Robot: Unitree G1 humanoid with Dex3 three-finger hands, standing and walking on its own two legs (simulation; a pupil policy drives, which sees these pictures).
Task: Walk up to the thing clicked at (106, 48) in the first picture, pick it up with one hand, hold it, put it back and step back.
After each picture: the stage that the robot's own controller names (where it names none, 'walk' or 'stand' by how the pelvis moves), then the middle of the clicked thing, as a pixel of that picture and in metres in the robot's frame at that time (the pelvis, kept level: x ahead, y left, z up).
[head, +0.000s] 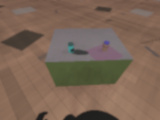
stand; (105, 46) +0.87 -0.18 -0.10
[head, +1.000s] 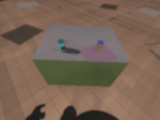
rise first; (99, 46) +0.79 -0.08 -0.06
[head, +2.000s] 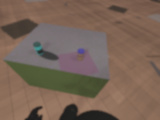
rise first; (80, 54) +0.60 +0.14 -0.07
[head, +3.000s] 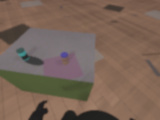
stand; (64, 58) +0.55 +0.24 -0.08
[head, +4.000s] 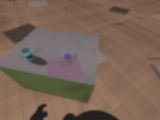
stand; (67, 60) +0.56 +0.22 -0.10
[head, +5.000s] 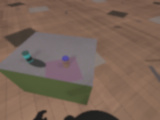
stand; (65, 61) +0.56 +0.24 -0.10
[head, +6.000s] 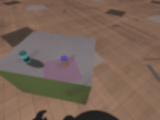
stand; (64, 61) +0.55 +0.25 -0.10
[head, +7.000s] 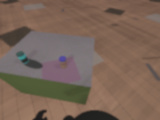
stand; (63, 62) +0.53 +0.26 -0.10
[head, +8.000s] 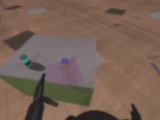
rise first; (65, 64) +0.52 +0.27 -0.10
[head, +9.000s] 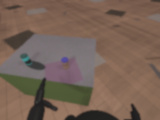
go down; (65, 63) +0.53 +0.27 -0.10
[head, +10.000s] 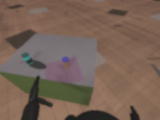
go down; (66, 62) +0.53 +0.26 -0.10
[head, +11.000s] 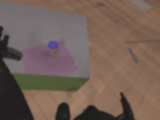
go down; (53, 49) +0.52 +0.24 -0.03
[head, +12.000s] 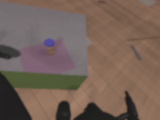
approach; (50, 47) +0.54 +0.25 -0.02
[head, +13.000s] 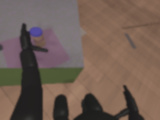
close in; (38, 37) +0.56 +0.27 +0.02
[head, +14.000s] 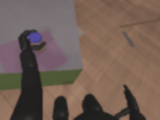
lift; (38, 43) +0.53 +0.25 +0.02
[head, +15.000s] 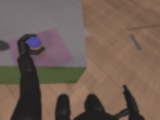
lift; (37, 47) +0.49 +0.28 +0.02
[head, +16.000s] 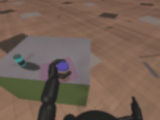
lift; (64, 72) +0.31 +0.16 +0.11
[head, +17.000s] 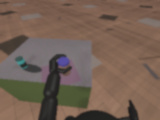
hold; (64, 66) +0.34 +0.16 +0.13
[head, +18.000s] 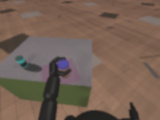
hold; (64, 69) +0.33 +0.17 +0.10
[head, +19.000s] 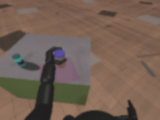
crouch; (60, 59) +0.40 +0.20 +0.12
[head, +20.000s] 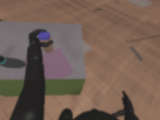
lower; (46, 42) +0.51 +0.24 +0.12
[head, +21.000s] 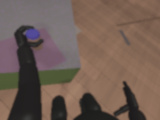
lower; (35, 40) +0.54 +0.25 +0.02
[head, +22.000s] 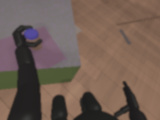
lower; (34, 40) +0.54 +0.25 +0.03
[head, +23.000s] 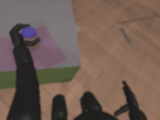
lower; (32, 39) +0.54 +0.27 +0.03
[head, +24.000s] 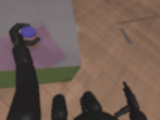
lower; (31, 38) +0.54 +0.27 +0.03
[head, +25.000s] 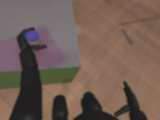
open; (35, 42) +0.53 +0.25 +0.02
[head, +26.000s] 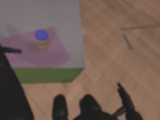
sink last; (43, 40) +0.53 +0.24 +0.01
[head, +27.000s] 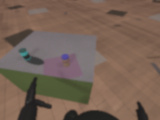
stand; (65, 60) +0.53 +0.25 -0.04
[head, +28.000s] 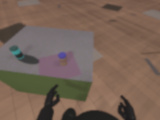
stand; (63, 59) +0.51 +0.24 -0.04
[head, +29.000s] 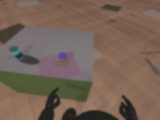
stand; (63, 59) +0.51 +0.24 -0.03
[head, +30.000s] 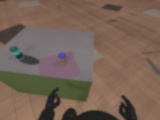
stand; (62, 59) +0.51 +0.24 -0.03
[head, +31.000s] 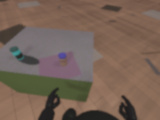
stand; (63, 59) +0.51 +0.24 -0.03
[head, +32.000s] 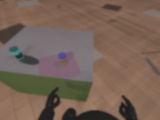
stand; (63, 59) +0.51 +0.24 -0.03
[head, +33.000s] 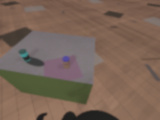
stand; (66, 62) +0.53 +0.23 -0.08
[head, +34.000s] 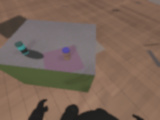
walk; (66, 54) +0.56 +0.22 -0.08
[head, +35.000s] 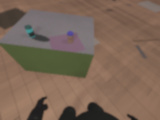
walk; (70, 37) +0.79 +0.22 -0.09
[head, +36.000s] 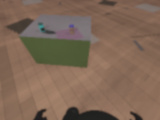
stand; (71, 29) +1.09 +0.31 -0.08
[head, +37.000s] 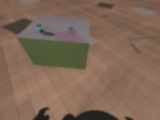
stand; (70, 31) +1.08 +0.29 -0.10
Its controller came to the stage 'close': yes
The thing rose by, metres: 0.21
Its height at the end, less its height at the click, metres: +0.00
